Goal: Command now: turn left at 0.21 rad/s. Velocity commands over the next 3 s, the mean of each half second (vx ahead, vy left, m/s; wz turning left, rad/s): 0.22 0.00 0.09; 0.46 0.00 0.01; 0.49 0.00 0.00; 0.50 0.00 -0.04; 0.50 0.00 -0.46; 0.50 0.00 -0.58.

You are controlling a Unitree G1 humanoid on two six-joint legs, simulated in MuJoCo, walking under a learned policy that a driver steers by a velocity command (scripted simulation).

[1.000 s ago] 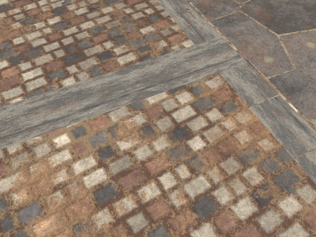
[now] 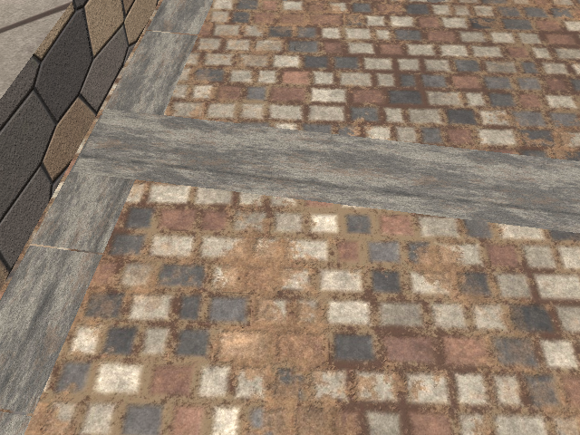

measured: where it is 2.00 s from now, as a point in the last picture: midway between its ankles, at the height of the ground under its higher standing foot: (309, 265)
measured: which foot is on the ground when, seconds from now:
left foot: down 0.00-0.46, up 0.48-0.94, down 0.96-1.00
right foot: down 0.00-0.00, up 0.02-0.44, down 0.46-0.98, up 1.00-1.00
